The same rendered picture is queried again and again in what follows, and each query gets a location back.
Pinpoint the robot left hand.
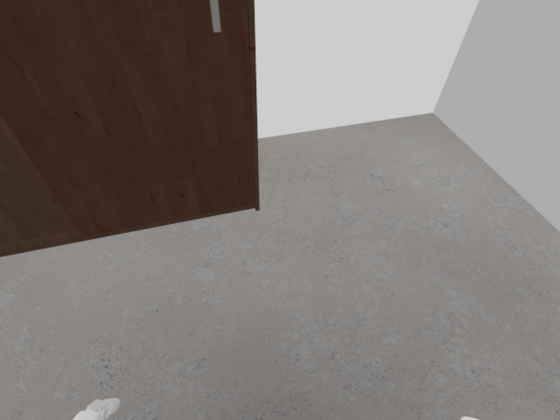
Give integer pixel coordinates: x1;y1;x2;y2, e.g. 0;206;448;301
73;398;121;420

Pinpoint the wardrobe door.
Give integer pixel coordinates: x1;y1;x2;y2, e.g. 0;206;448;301
0;0;255;237
0;114;77;245

